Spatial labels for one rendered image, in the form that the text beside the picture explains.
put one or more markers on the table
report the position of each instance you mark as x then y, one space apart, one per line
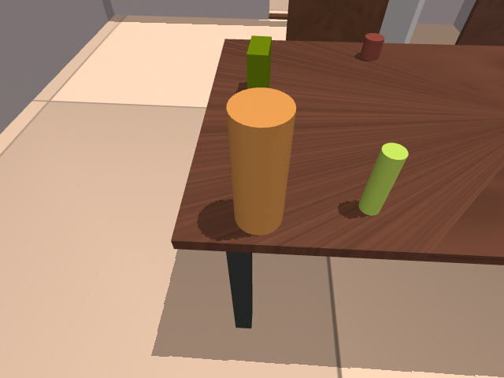
443 103

